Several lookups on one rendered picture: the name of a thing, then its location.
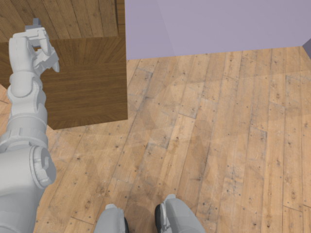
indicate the robot left forearm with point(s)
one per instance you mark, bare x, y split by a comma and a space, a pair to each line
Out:
27, 122

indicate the robot right shin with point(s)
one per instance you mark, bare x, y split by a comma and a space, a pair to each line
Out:
163, 228

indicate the drawer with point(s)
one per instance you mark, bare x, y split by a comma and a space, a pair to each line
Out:
62, 19

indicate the left robot thigh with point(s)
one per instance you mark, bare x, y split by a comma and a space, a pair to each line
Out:
110, 221

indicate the robot left upper arm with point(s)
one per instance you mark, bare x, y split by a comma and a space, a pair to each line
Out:
24, 175

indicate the robot left hand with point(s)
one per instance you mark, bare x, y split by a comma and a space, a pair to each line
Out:
24, 58

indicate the cabinet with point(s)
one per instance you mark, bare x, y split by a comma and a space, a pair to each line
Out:
91, 85

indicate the handle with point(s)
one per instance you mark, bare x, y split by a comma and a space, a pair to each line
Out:
36, 24

